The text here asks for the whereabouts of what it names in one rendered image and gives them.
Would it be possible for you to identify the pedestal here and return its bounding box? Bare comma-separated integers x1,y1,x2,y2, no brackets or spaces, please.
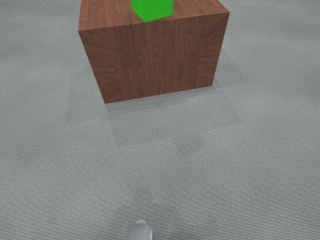
78,0,230,104

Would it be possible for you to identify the left robot thigh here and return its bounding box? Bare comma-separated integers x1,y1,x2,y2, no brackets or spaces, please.
123,223,153,240

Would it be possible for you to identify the carton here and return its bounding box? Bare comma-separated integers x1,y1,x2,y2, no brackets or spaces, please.
131,0,173,22

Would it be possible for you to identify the left robot shin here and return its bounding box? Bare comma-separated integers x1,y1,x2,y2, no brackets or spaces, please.
136,220,146,224

